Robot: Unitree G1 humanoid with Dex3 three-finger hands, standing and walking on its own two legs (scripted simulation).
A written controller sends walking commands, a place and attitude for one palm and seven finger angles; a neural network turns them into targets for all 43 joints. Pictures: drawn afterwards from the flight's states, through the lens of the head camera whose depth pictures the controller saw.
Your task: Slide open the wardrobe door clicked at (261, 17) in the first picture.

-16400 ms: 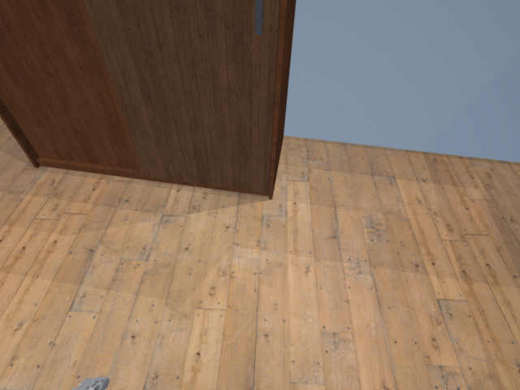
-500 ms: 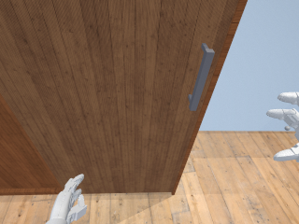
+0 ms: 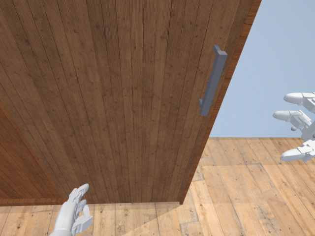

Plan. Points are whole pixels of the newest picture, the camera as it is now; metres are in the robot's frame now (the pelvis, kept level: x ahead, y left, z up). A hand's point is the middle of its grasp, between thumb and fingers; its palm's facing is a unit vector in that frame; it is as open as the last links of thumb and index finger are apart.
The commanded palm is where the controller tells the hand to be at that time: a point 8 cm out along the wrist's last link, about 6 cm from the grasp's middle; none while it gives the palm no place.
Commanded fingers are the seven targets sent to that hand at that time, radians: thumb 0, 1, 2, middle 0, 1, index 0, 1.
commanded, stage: move the hooked fingers beside the handle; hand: right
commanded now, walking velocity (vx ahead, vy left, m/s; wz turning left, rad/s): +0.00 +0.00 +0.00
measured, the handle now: (209, 82) +0.48 -0.13 +0.18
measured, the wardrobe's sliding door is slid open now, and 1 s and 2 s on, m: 0.00 0.00 0.00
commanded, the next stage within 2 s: none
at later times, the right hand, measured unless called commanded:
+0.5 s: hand (268, 113) +0.35 -0.24 +0.19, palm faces +0.01 +1.00 -0.04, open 14.0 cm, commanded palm +0.32 -0.28 +0.20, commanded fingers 0.00 0.50 -0.30 0.30 1.20 0.30 1.20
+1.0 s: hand (247, 100) +0.40 -0.21 +0.19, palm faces -0.02 +1.00 -0.01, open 14.0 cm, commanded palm +0.37 -0.26 +0.20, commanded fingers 0.00 0.50 -0.30 0.30 1.20 0.30 1.20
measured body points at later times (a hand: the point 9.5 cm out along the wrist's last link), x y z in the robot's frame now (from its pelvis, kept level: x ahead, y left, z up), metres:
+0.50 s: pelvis +0.00 +0.00 +0.00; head -0.01 +0.01 +0.45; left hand +0.17 +0.24 -0.08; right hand +0.34 -0.30 +0.20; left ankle +0.00 +0.11 -0.74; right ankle -0.01 -0.11 -0.74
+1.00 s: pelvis +0.01 -0.01 +0.00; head +0.00 +0.01 +0.45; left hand +0.16 +0.25 -0.09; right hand +0.39 -0.26 +0.20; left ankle +0.00 +0.11 -0.74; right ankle -0.01 -0.11 -0.74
